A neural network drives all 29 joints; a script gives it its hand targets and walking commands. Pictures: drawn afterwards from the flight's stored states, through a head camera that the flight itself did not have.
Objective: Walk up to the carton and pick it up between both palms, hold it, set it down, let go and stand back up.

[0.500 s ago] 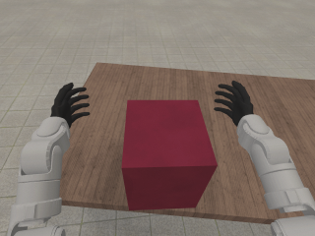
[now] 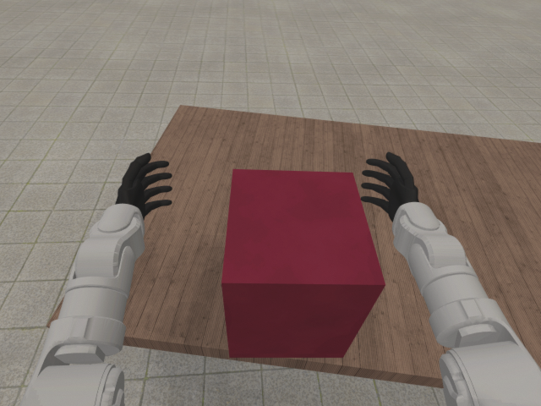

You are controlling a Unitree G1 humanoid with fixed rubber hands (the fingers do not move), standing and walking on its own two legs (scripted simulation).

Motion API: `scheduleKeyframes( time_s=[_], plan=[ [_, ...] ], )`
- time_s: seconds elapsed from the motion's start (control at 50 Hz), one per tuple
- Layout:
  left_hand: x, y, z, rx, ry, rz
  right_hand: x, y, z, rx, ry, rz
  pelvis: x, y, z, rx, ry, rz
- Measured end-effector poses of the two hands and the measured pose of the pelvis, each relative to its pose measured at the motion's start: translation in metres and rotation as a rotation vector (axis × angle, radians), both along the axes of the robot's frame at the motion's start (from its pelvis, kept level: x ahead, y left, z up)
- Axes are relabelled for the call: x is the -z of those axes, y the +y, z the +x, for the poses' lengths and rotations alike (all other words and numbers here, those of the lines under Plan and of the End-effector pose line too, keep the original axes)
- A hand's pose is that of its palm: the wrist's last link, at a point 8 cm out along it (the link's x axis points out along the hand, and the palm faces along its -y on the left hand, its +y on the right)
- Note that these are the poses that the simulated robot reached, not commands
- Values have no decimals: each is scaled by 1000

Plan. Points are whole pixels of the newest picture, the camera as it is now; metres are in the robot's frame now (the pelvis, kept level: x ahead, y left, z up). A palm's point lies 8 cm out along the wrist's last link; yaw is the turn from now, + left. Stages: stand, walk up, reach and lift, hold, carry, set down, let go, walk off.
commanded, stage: reach and lift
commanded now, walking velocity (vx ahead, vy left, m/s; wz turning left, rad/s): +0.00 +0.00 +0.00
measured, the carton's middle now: (290, 266) +0.36 +0.00 +0.00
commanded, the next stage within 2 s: none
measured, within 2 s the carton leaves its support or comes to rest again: neither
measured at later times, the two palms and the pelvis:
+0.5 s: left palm (162, 248) +0.36 +0.21 +0.02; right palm (377, 238) +0.40 -0.15 +0.04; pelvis +0.01 +0.00 -0.01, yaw +0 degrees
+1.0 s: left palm (190, 244) +0.37 +0.16 +0.03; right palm (368, 234) +0.40 -0.13 +0.05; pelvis +0.01 +0.00 -0.01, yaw -2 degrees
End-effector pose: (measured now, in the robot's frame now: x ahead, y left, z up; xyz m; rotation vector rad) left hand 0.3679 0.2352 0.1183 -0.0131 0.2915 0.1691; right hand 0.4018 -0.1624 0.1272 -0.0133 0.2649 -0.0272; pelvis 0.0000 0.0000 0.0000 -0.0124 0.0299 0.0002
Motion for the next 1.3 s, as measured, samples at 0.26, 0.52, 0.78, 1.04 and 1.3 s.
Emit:
scheduleKeyframes(
  time_s=[0.26,0.52,0.78,1.04,1.3],
  plan=[
    [49,-17,5,-17,-5,8,46,14,3,9,4,-31,2,-2,1,16,41,-6],
    [97,-25,-3,-8,-36,9,85,13,-2,7,6,-33,9,-2,11,5,127,-17],
    [91,-29,0,10,-82,9,88,15,-1,14,-4,-25,10,5,8,11,167,-18],
    [87,-73,4,20,-98,-31,74,32,-2,39,-22,-23,6,4,7,34,123,-10],
    [79,-69,6,12,-97,-5,70,36,-5,49,-29,-22,3,0,9,24,67,-8]
  ],
)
